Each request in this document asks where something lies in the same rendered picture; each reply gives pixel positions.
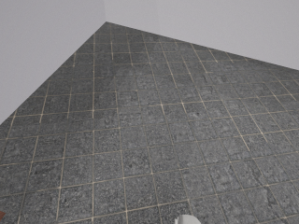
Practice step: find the robot right thigh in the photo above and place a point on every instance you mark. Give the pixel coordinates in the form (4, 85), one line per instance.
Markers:
(186, 219)

